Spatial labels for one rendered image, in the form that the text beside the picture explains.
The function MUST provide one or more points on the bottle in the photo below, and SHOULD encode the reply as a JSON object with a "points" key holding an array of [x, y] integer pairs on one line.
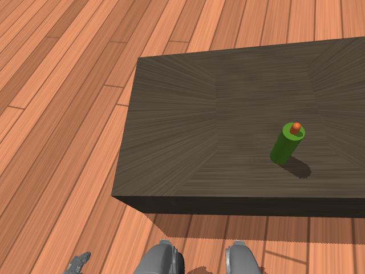
{"points": [[289, 138]]}

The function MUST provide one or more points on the left robot hand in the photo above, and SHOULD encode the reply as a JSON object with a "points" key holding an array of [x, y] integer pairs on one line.
{"points": [[77, 263]]}

